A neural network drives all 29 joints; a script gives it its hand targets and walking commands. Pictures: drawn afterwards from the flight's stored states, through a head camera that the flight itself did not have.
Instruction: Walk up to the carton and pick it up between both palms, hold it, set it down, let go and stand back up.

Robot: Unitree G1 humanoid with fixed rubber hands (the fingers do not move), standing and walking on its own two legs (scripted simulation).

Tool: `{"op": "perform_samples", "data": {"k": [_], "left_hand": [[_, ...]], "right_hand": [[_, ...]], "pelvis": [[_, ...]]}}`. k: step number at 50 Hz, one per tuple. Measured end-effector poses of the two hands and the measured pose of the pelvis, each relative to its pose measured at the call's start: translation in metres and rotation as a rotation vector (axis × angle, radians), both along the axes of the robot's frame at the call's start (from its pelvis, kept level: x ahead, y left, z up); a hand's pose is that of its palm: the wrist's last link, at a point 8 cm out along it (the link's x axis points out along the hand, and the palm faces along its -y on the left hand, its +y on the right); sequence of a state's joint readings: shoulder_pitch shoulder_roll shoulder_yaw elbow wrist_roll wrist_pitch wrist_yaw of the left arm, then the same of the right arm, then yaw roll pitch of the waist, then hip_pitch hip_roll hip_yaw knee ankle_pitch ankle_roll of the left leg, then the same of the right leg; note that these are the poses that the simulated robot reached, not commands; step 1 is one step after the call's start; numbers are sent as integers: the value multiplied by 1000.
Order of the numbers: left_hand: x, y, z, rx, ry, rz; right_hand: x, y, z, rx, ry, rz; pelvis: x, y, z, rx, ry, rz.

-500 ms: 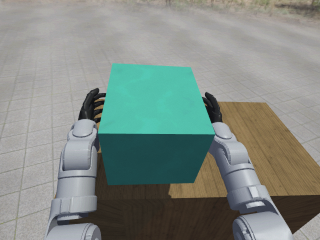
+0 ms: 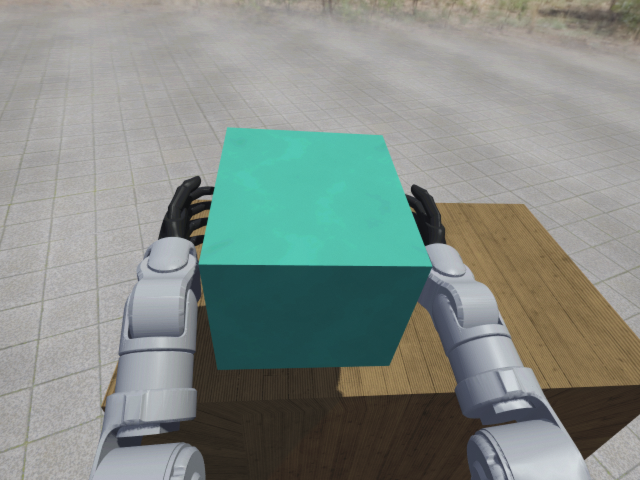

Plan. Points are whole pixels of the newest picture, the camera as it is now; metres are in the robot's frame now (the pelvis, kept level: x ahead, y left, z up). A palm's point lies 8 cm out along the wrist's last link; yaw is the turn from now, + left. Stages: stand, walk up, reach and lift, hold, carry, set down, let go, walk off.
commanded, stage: hold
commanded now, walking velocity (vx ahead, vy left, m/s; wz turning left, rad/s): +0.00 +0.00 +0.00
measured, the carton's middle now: (306, 243) +0.38 +0.01 +0.15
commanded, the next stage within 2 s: none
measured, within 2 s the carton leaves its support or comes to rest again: neither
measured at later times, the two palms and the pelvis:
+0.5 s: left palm (175, 235) +0.36 +0.16 +0.19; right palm (426, 238) +0.36 -0.14 +0.18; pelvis +0.00 +0.00 +0.00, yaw +1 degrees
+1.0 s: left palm (176, 238) +0.36 +0.16 +0.18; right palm (426, 243) +0.36 -0.14 +0.17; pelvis +0.00 +0.00 +0.00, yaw +1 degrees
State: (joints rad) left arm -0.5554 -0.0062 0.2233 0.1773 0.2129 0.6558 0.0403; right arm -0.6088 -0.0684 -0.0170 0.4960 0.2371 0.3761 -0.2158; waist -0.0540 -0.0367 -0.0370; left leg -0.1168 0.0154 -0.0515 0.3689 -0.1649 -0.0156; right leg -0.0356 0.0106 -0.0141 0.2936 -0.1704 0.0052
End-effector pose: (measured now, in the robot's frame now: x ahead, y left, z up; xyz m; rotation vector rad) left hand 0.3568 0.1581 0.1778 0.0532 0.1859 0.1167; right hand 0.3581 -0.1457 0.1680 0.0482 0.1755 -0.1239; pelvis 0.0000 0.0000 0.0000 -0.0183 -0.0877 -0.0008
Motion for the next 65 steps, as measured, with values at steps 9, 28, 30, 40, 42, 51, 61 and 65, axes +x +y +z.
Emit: {"op": "perform_samples", "data": {"k": [9, 28, 30, 40, 42, 51, 61, 65], "left_hand": [[-1, 3, -1, -4, -2, 9], [0, 4, 5, -16, -18, 5], [0, 4, 3, -21, -11, 3], [1, 0, 5, -5, -11, -4], [0, 1, 4, -3, -9, -2], [0, 2, 5, -6, -10, 4], [3, 4, 4, -13, -9, 5], [1, 5, 2, -10, -13, 4]], "right_hand": [[2, 3, 1, -1, -2, 8], [2, 3, 8, -16, -17, 5], [1, 3, 6, -15, -11, 2], [-1, 0, 2, -7, -10, -5], [-1, 0, 2, -8, -9, -3], [2, 2, 4, -2, -10, 2], [4, 3, 5, -13, -9, 4], [3, 4, 5, -17, -13, 5]], "pelvis": [[1, -1, 0, 0, 2, 10], [3, -1, 0, -2, -19, 16], [3, -1, 0, -1, -18, 18], [1, -1, 0, 0, -8, 10], [0, -1, 0, -1, -8, 11], [-1, -2, 0, 0, -1, 14], [1, -3, 0, 0, -7, 18], [2, -2, 0, -2, -13, 22]]}}
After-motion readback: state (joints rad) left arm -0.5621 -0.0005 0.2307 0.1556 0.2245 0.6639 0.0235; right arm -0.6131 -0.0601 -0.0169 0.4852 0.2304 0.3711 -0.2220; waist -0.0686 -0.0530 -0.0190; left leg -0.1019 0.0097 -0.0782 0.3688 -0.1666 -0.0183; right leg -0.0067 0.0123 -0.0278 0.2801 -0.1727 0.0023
